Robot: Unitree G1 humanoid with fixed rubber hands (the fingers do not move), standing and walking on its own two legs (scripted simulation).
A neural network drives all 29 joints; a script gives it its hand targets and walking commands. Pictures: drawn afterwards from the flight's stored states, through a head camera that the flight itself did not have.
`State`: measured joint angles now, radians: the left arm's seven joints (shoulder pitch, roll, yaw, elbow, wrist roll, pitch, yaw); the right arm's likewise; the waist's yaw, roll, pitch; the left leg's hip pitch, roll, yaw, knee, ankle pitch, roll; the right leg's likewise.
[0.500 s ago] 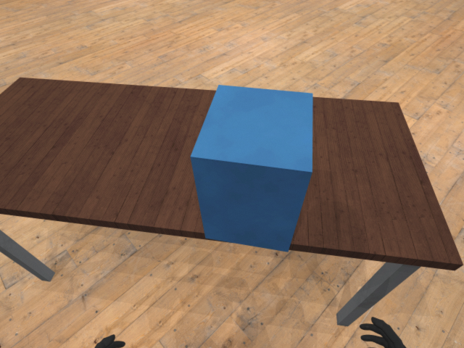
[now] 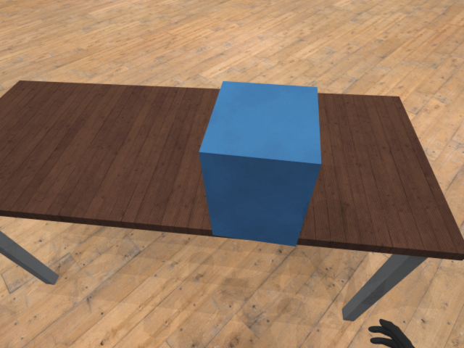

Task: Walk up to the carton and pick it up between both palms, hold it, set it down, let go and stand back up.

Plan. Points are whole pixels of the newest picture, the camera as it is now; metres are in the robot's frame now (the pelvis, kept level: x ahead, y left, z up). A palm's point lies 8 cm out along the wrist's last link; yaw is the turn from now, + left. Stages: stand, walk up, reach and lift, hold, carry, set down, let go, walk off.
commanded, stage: walk up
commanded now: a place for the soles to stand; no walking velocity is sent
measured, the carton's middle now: (260, 167) +0.45 -0.02 +0.05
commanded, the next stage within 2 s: none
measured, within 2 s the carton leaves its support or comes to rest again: neither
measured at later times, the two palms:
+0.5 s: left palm (92, 335) +0.16 +0.28 -0.09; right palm out of the picture +0.05 -0.21 -0.12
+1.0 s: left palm (98, 321) +0.18 +0.28 -0.09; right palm out of the picture +0.05 -0.24 -0.11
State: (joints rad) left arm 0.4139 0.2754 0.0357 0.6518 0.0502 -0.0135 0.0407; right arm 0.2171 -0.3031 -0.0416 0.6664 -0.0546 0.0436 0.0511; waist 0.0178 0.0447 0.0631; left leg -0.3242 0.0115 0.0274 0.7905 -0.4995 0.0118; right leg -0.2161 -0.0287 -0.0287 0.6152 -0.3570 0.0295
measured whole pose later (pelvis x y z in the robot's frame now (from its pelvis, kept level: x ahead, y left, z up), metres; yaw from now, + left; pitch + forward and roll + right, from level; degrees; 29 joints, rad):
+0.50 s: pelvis +0.01 +0.05 +0.00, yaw -10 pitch -3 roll +0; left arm 0.27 0.24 0.03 0.63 0.01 0.00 0.02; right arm 0.29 -0.28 0.00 0.67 -0.01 0.04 0.01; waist -0.02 0.04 0.09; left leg -0.27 0.01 0.17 0.69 -0.37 0.04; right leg -0.33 0.04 0.04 0.68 -0.30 -0.01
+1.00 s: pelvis +0.02 +0.05 +0.00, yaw -15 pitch -3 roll +1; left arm 0.30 0.26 0.03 0.64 0.01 0.00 0.02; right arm 0.26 -0.32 0.00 0.65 -0.02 0.05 0.01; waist -0.01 0.02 0.07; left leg -0.22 0.03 0.26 0.65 -0.38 0.07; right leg -0.34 0.07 0.14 0.69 -0.29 0.00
